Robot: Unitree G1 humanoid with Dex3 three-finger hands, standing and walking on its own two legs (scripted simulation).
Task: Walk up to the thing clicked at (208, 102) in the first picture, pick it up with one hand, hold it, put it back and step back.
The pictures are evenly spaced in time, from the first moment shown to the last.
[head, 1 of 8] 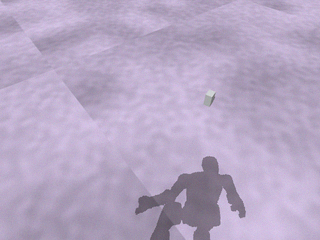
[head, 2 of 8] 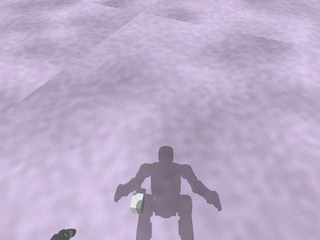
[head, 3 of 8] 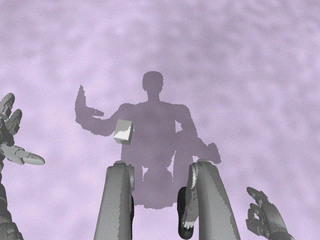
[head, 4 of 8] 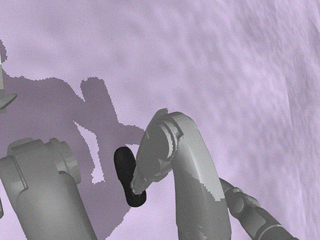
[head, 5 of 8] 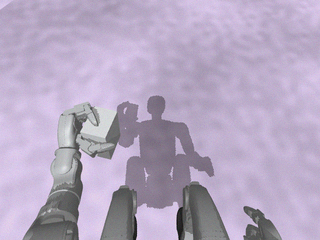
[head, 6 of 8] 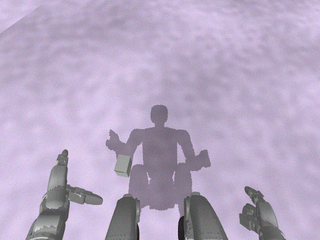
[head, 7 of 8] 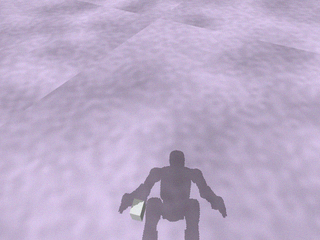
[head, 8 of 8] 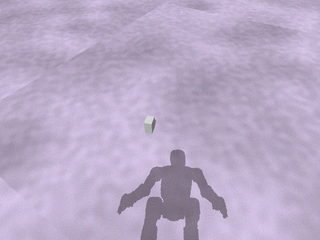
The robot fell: no
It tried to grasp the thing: yes
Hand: left
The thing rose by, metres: 0.69
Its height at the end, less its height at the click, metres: +0.00
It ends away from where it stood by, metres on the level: 0.04
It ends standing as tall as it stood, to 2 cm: yes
